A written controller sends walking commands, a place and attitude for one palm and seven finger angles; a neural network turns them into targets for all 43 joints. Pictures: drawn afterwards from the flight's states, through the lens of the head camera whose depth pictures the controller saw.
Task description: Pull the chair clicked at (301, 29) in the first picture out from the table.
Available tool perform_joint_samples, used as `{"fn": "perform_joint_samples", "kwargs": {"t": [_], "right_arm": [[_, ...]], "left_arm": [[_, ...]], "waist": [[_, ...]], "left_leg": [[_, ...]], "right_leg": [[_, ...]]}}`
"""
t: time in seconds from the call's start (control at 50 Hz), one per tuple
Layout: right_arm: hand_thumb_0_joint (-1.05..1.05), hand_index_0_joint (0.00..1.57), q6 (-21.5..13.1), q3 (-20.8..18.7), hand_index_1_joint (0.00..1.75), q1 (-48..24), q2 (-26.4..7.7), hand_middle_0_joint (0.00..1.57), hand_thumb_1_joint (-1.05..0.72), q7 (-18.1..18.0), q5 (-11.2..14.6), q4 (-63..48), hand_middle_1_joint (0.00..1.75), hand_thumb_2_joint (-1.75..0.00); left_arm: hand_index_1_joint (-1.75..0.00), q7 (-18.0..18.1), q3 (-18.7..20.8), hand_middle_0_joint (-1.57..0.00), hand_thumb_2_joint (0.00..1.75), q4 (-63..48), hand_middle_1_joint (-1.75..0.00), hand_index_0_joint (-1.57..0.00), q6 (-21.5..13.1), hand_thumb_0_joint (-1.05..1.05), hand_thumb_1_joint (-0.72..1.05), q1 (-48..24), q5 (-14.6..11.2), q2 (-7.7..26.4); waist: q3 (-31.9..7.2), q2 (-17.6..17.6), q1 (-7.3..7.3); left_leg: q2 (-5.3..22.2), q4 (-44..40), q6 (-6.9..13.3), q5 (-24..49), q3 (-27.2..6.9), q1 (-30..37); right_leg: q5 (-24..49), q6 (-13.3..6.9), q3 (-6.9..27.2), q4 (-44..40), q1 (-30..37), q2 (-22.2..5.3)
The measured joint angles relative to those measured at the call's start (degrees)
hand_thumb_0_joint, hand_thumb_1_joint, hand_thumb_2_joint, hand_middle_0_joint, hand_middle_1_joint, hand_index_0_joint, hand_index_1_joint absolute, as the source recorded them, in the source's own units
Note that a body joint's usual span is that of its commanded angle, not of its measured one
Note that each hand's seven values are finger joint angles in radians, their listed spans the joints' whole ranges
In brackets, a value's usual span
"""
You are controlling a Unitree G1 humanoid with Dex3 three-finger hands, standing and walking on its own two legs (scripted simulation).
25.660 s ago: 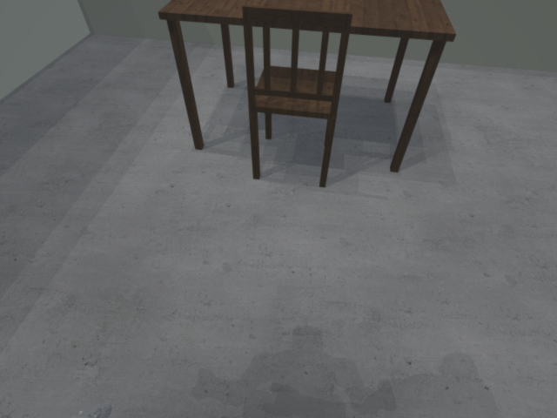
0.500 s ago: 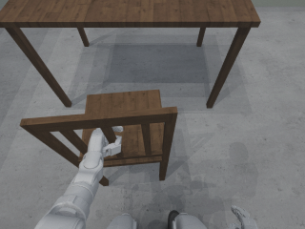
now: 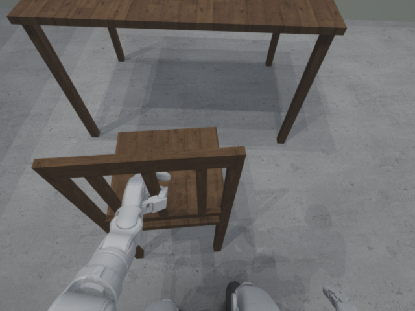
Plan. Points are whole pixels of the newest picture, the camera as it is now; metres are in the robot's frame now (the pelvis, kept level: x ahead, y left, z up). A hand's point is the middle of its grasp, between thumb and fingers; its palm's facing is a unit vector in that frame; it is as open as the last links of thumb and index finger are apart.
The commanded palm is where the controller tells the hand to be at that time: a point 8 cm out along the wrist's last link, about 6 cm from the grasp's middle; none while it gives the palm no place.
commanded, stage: step backward, pulling the chair out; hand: left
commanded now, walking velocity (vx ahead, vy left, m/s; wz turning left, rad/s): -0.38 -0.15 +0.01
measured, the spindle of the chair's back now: (156, 195) +0.37 +0.12 -0.10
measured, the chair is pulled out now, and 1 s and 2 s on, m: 0.47 0.65 0.67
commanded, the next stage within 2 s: stop walking, hand still on the chair in 0.74 s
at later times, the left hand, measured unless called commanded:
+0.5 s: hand (162, 237) +0.26 +0.09 -0.06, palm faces -0.06 -0.99 -0.14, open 5.3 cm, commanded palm +0.24 +0.15 -0.06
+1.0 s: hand (156, 290) +0.16 +0.10 -0.06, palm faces -0.06 -0.99 -0.14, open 5.3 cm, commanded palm +0.15 +0.15 -0.04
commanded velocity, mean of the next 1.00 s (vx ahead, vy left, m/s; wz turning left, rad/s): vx -0.23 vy -0.03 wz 0.02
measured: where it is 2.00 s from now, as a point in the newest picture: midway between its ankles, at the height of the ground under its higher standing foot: outside the picture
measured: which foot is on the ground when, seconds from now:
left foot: down 0.00-0.22, up 0.24-0.42, down 0.44-1.00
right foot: up 0.00-0.10, down 0.12-0.48, up 0.50-0.60, down 0.62-1.00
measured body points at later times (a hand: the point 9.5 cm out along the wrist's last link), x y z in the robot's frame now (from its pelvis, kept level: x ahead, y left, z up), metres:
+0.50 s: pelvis -0.09 +0.00 +0.00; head +0.00 +0.00 +0.44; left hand +0.26 +0.15 -0.05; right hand +0.02 -0.29 -0.11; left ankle -0.10 +0.14 -0.73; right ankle -0.01 -0.14 -0.72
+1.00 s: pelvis -0.17 +0.00 +0.00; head -0.10 -0.01 +0.45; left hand +0.16 +0.15 -0.04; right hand -0.07 -0.26 -0.12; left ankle -0.15 +0.14 -0.73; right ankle -0.10 -0.13 -0.72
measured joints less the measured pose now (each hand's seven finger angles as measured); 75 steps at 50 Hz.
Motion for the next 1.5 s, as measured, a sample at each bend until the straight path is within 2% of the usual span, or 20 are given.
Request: {"fn": "perform_joint_samples", "kwargs": {"t": [0.06, 0.12, 0.16, 0.22, 0.28, 0.34, 0.4, 0.44, 0.48, 0.52, 0.56, 0.64, 0.7, 0.76, 0.86, 0.92, 1.0, 1.08, 1.22, 1.5], "right_arm": [[0.01, 0.20, -0.2, -0.2, 0.30, 1.3, 0.8, 0.20, -0.91, 0.4, -0.5, -0.5, 0.30, -0.90], [0.01, 0.20, -1.1, -0.1, 0.30, 2.1, 2.1, 0.20, -0.91, 1.6, -0.8, 0.7, 0.30, -0.90], [0.01, 0.20, -1.5, 0.2, 0.30, 0.7, 2.3, 0.20, -0.91, 2.2, -0.9, 1.7, 0.30, -0.90], [0.01, 0.20, -1.5, 0.1, 0.30, -1.0, 2.6, 0.20, -0.91, 2.3, -0.2, 2.0, 0.30, -0.90], [0.01, 0.20, -1.4, -0.1, 0.30, -2.0, 1.7, 0.20, -0.91, 1.4, 0.4, 1.6, 0.30, -0.90], [0.01, 0.20, -1.3, -0.4, 0.30, -2.5, -0.4, 0.20, -0.91, 0.7, 0.5, 1.2, 0.30, -0.90], [0.01, 0.20, -0.7, -0.7, 0.30, -2.4, -2.4, 0.20, -0.91, 0.1, 0.7, 0.5, 0.30, -0.90], [0.01, 0.20, -0.1, -1.2, 0.30, -1.8, -3.6, 0.20, -0.91, -0.4, 0.6, -0.4, 0.30, -0.90], [0.01, 0.20, 0.9, -1.7, 0.30, -1.9, -2.7, 0.20, -0.91, -0.6, 0.4, -1.0, 0.30, -0.90], [0.01, 0.20, 1.2, -1.6, 0.30, -1.2, -1.6, 0.20, -0.91, -0.2, -0.3, -2.3, 0.30, -0.90], [0.01, 0.20, 0.8, -1.4, 0.30, -0.3, -0.4, 0.20, -0.91, 0.7, -0.7, -2.7, 0.30, -0.90], [0.01, 0.20, 0.0, -0.2, 0.30, 0.8, 1.9, 0.20, -0.91, 2.6, -0.4, -1.5, 0.30, -0.90], [0.01, 0.20, 0.2, 0.7, 0.30, -0.6, 2.9, 0.20, -0.91, 2.6, 0.4, -0.2, 0.30, -0.90], [0.01, 0.20, 0.3, 1.2, 0.30, -0.9, 2.7, 0.20, -0.91, 1.7, 0.9, 0.2, 0.30, -0.90], [0.01, 0.20, 0.4, 0.7, 0.30, -0.8, 0.4, 0.20, -0.91, 0.2, 0.8, 0.6, 0.30, -0.90], [0.01, 0.20, 0.8, 0.5, 0.30, -0.4, 0.4, 0.20, -0.91, -0.2, 0.6, -0.9, 0.30, -0.90], [0.01, 0.20, -0.2, 0.6, 0.30, 1.4, 0.7, 0.20, -0.91, 0.2, 0.9, -2.2, 0.30, -0.90], [0.01, 0.20, -0.8, 1.3, 0.30, 3.1, 1.7, 0.20, -0.91, 0.7, 1.1, -1.0, 0.30, -0.90], [0.01, 0.20, -1.5, 1.2, 0.30, 4.5, 1.7, 0.20, -0.91, 0.6, 0.5, 1.1, 0.30, -0.90], [0.01, 0.20, -2.3, 0.2, 0.30, -1.5, 1.2, 0.20, -0.91, 0.6, 0.5, -1.1, 0.30, -0.90]], "left_arm": [[-1.45, -0.6, -0.5, -0.25, 0.77, -0.7, -1.20, -0.49, -0.2, 0.04, 0.68, 1.4, -0.3, -0.1], [-1.45, -1.3, -0.7, -0.26, 0.77, -0.1, -1.21, -0.49, -1.3, 0.04, 0.68, 1.4, 0.3, 0.2], [-1.45, -1.3, 0.4, -0.28, 0.78, 1.1, -1.20, -0.49, -2.5, 0.04, 0.67, 0.3, 0.3, 0.4], [-1.45, -1.3, 2.4, -0.30, 0.79, 2.9, -1.18, -0.49, -3.5, 0.05, 0.66, -1.3, -0.1, 1.0], [-1.45, -1.0, 3.8, -0.30, 0.79, 3.9, -1.16, -0.49, -3.5, 0.05, 0.66, -1.9, -0.2, 1.2], [-1.45, -0.5, 4.4, -0.29, 0.78, 3.0, -1.16, -0.49, -2.1, 0.05, 0.66, -1.8, 0.0, 0.6], [-1.45, 0.0, 3.3, -0.28, 0.76, 0.9, -1.17, -0.49, -0.3, 0.04, 0.67, -1.6, 0.3, -0.2], [-1.45, 0.3, 1.6, -0.26, 0.76, -1.4, -1.19, -0.49, 0.9, 0.04, 0.68, -1.2, 0.5, -0.8], [-1.45, 0.4, 0.0, -0.23, 0.76, -3.6, -1.19, -0.49, 1.7, 0.03, 0.69, -0.8, 0.5, -0.2], [-1.45, 0.2, -0.9, -0.21, 0.75, -5.0, -1.19, -0.49, 2.2, 0.02, 0.70, 0.2, 0.4, 0.1], [-1.45, -0.3, -1.1, -0.21, 0.75, -5.2, -1.19, -0.49, 1.7, 0.03, 0.70, 1.3, 0.3, 0.0], [-1.45, -1.3, -1.0, -0.23, 0.77, -3.7, -1.19, -0.49, -0.3, 0.03, 0.69, 2.4, 0.3, -0.3], [-1.45, -1.7, 0.3, -0.24, 0.78, -0.5, -1.16, -0.49, -1.8, 0.03, 0.68, 1.0, -0.2, -0.5], [-1.45, -1.6, 1.0, -0.25, 0.78, 2.5, -1.16, -0.49, -1.8, 0.04, 0.67, -0.5, -0.1, -0.9], [-1.45, -0.9, 0.2, -0.24, 0.78, 3.7, -1.17, -0.49, 0.3, 0.04, 0.67, -2.0, 0.1, -1.6], [-1.45, -0.7, -0.4, -0.22, 0.77, 0.6, -1.17, -0.49, 2.6, 0.04, 0.68, -1.0, -0.3, -0.8], [-1.45, -0.7, -0.8, -0.22, 0.77, -2.9, -1.18, -0.49, 3.5, 0.04, 0.68, 1.7, -0.3, -0.6], [-1.45, -0.9, -1.0, -0.23, 0.79, -4.2, -1.18, -0.49, 2.9, 0.04, 0.67, 5.3, -0.2, -0.7], [-1.45, -1.0, -0.9, -0.25, 0.80, -5.3, -1.17, -0.49, 1.6, 0.05, 0.66, 11.8, 0.2, -1.7], [-1.45, -1.1, -3.0, -0.25, 0.80, -11.8, -1.18, -0.49, 3.1, 0.06, 0.65, 17.4, 0.8, -2.1]], "waist": [[-0.1, 1.1, 0.70], [0.0, 1.4, 2.31], [1.4, 2.9, 3.03], [3.2, 3.6, 2.29], [2.7, 2.5, 0.91], [1.8, 1.5, -0.58], [1.1, 1.0, -1.70], [0.6, 1.5, -2.08], [1.6, -0.8, -1.04], [1.7, -1.5, 0.04], [1.4, -0.3, 0.77], [1.0, 2.1, 2.86], [2.2, 3.9, 2.56], [1.1, 3.2, 1.65], [-0.4, 2.3, 0.07], [0.5, 0.3, 0.63], [1.4, 0.7, 1.29], [0.3, 0.5, 1.88], [-2.9, 1.6, 1.82], [-2.2, 1.5, 2.47]], "left_leg": [[1.2, -0.6, -0.3, -0.9, -0.5, -0.2], [2.2, -0.8, -1.2, -0.3, -1.0, -0.8], [4.1, -0.6, -1.9, 0.3, -1.3, -1.1], [5.0, 0.0, -2.3, 2.8, -1.5, -2.2], [2.1, 8.1, -2.2, -6.6, -2.5, -4.9], [-0.2, 11.1, -2.3, -11.1, -2.8, -4.7], [0.0, 4.9, -2.3, -9.0, -2.0, -0.8], [1.5, -2.2, -1.6, -2.2, -1.4, 2.6], [0.5, -3.1, -1.2, -1.6, 0.0, 3.0], [0.7, -3.1, -1.0, -1.8, 0.9, 2.9], [2.0, -2.9, -1.2, -1.7, 0.7, 2.3], [4.4, -1.1, -2.2, -1.9, 0.4, 1.2], [5.6, 1.2, -2.5, 0.7, 0.0, -0.1], [3.1, 6.3, -1.9, -7.0, -1.4, -1.8], [1.8, -0.4, -1.8, -2.2, -0.4, 1.7], [1.2, -0.9, -1.0, -1.5, 1.1, 2.1], [2.2, -1.1, -1.0, -1.0, 1.1, 2.7], [2.6, -2.3, -1.3, -1.0, 1.2, 4.2], [2.8, -5.3, -1.3, -1.1, 1.5, 7.2], [2.2, -8.1, -1.7, -1.5, 2.2, 11.6]], "right_leg": [[-7.0, 0.0, 0.6, 4.8, 1.9, 1.1], [-3.4, -0.1, 1.2, -1.1, 8.4, 1.2], [-2.0, 0.4, 0.8, -4.3, 9.6, 3.0], [0.2, -0.7, 0.3, -5.5, 9.4, 3.9], [0.7, -1.1, 0.8, -4.1, 6.9, 2.5], [1.3, -0.6, 1.1, -3.3, 4.6, 0.5], [2.1, 0.4, 0.7, -2.8, 2.9, -1.0], [2.4, 1.1, -0.1, -1.9, 1.6, -1.3], [3.8, 1.4, 0.9, -1.6, 1.3, -2.4], [-0.6, 0.8, 1.2, 1.8, 0.9, -2.0], [-6.1, 0.1, 0.8, 4.1, 2.3, -0.6], [-2.0, -0.3, 0.1, -4.1, 9.6, 1.6], [-0.6, -0.3, -0.3, -5.4, 10.0, 2.8], [-0.7, -0.3, -0.3, -3.5, 7.8, 1.4], [-1.3, 1.0, -0.4, 0.5, 4.7, -1.0], [-0.8, 1.5, 1.0, 0.3, 4.5, -1.6], [-0.7, 1.0, 0.7, -1.4, 5.8, -0.6], [1.5, 0.7, 0.6, -2.7, 7.1, -0.2], [0.9, 0.4, 0.8, -4.4, 9.3, 0.1], [-0.9, 0.8, 1.3, -4.7, 12.4, -0.5]]}}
